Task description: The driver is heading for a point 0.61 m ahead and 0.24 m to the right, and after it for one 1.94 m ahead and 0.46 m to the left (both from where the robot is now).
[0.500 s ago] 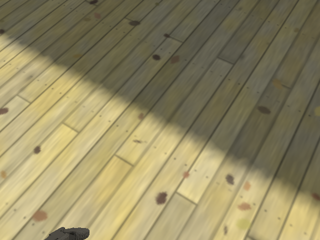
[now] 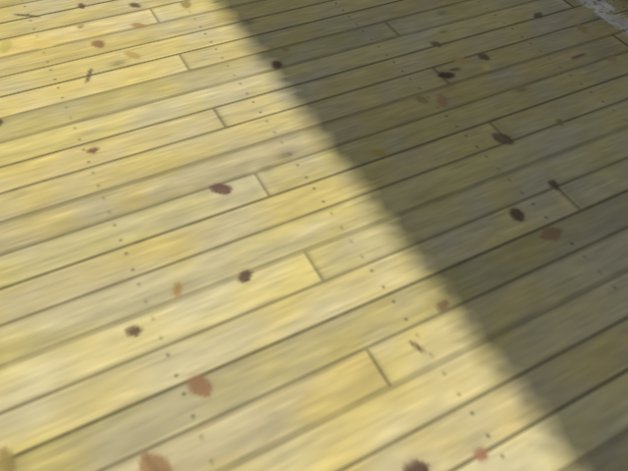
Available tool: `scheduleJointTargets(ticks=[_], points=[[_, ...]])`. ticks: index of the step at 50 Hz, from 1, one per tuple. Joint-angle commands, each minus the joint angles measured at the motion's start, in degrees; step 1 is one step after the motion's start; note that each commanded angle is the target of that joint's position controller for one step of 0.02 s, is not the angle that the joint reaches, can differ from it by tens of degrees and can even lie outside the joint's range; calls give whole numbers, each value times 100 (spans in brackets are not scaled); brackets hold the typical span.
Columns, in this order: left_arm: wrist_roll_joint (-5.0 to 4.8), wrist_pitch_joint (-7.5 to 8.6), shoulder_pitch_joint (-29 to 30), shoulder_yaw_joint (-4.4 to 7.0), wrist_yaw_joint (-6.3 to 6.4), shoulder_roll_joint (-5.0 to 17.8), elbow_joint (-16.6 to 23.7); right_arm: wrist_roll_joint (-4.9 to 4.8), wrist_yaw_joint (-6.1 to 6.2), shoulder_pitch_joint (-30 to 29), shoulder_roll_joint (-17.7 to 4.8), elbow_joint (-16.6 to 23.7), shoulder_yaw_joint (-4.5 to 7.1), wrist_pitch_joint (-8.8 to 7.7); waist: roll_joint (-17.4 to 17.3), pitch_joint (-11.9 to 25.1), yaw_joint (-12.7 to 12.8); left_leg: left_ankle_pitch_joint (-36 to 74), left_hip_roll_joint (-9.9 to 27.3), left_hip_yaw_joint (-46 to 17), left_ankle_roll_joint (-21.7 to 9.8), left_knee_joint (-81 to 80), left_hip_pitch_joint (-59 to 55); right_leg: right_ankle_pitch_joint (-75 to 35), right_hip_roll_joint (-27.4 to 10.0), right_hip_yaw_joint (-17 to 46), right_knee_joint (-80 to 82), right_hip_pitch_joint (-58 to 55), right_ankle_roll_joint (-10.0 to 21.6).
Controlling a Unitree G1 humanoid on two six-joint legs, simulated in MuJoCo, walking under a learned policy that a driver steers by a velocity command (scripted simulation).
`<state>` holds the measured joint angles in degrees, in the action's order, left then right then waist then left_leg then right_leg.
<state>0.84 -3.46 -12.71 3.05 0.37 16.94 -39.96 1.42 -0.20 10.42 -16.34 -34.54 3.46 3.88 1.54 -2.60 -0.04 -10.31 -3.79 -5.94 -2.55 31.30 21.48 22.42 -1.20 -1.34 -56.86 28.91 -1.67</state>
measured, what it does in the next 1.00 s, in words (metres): steps to the right, turning right: right foot, then left foot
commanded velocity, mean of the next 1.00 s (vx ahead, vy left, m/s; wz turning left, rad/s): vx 0.29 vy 0.00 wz -0.61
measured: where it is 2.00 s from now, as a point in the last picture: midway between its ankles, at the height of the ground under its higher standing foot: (538, 367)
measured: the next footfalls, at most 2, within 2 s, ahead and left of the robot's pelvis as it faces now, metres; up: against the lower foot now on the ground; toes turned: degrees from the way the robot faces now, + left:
right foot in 0.12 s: +0.03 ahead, -0.11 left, +0.00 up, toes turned -3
left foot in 0.52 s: +0.06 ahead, +0.09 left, +0.00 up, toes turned -28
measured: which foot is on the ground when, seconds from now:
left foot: down 0.00-0.12, up 0.14-0.50, down 0.52-1.00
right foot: up 0.00-0.10, down 0.12-0.50, up 0.52-1.00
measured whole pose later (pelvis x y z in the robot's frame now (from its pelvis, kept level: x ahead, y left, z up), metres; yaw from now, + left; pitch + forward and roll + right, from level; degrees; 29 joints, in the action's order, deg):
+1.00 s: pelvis +0.08 -0.09 +0.00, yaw -41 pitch +3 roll +0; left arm 2.4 -1.2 -4.3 3.3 -6.4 17.2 -38.0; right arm 2.0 0.3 30.9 -15.7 -49.3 2.1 -5.4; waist 1.4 2.6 -6.1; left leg -20.8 2.8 12.7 1.6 10.1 -8.1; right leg 7.5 -3.0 1.9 -50.2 40.0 1.9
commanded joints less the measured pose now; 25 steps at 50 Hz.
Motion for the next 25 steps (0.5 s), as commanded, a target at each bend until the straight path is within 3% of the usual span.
scheduleJointTargets(ticks=[1,3,5,6,7,8,9,10,11,14,19,23,24,25], points=[[-52,31,-57,-39,-55,85,290,52,0,15,-451,231,90,-120,-1052,914,-214,323,1380,-1117,-945,-1125,-867,308,-39,-44,980,-629,183],[-84,14,-210,-13,-96,166,231,72,42,80,-491,62,63,-125,-1102,765,-197,-33,1464,-1083,-910,-1138,-662,225,111,-130,1699,-1202,310],[-47,74,-461,7,-106,193,164,-28,137,6,-698,-19,106,-128,-730,498,40,-17,1341,-850,-648,-739,-288,-426,292,-190,2950,-1779,467],[39,155,-436,8,-108,320,216,-25,188,145,-634,-65,110,-141,-144,337,-5,-91,1040,-543,-374,-89,-116,-617,-70,566,3584,-1794,547],[85,238,-327,132,-110,953,378,-34,211,202,-416,96,61,-130,1053,200,-164,-1040,183,217,13,1010,662,-1099,-1415,2638,4239,-1770,895],[53,242,-478,293,-148,1355,299,11,224,-224,-568,264,82,-126,1602,-265,62,-2064,-133,445,125,1598,932,-1868,-1993,3527,4555,-1065,1390],[26,237,-617,292,-164,1175,233,17,203,-363,-627,267,106,-132,1015,-291,44,-1881,-1,184,137,2264,932,-1661,-1759,3326,4508,-1097,1526],[-20,223,-488,281,-146,1006,208,-10,165,-365,-547,179,97,-142,664,-280,-43,-1533,40,122,170,2541,935,-1497,-1380,2837,4317,-1109,1425],[-13,199,-254,293,-121,950,275,-14,141,-294,-492,96,92,-154,569,-156,-119,-1246,43,144,211,2686,960,-1567,-1019,2472,4165,-1245,1254],[-72,173,-280,330,-110,790,301,24,91,-219,-309,1,29,-180,528,370,-17,-1094,-16,250,371,2658,1079,-2312,-644,2237,3829,-1930,1216],[-43,70,-683,473,-80,897,258,-71,146,-634,-223,140,-75,-261,728,586,369,-1306,-117,181,425,1424,1032,-1814,-614,2893,3662,-2469,1333],[-20,35,-229,540,-154,1000,396,-143,232,-129,-366,11,-70,-363,890,659,138,-1318,-354,171,264,207,-191,-1886,-425,3333,3640,-1806,1084],[-51,38,-19,538,-164,985,441,-143,277,165,-396,-73,-58,-395,872,651,-56,-988,-357,185,216,-480,-763,-1599,-264,3318,3594,-1460,874],[-100,56,127,511,-149,891,487,-122,338,466,-531,-167,-15,-439,747,647,-223,-552,-91,68,139,-1294,-1518,-911,19,3145,3457,-911,554]])
Velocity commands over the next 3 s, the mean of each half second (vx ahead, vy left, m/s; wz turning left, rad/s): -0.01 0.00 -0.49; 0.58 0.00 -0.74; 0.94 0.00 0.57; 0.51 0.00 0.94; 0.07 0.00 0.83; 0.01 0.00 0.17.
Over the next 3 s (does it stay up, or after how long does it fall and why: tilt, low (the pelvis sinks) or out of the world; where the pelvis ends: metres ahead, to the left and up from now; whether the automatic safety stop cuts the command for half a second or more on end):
stays up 0.77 -0.53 0.01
